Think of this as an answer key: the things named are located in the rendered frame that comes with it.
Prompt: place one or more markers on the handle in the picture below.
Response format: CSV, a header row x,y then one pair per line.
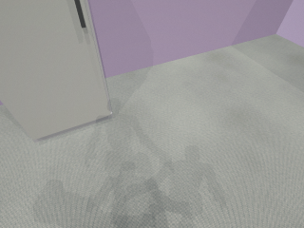
x,y
80,13

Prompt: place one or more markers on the fridge door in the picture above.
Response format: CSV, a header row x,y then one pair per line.
x,y
50,76

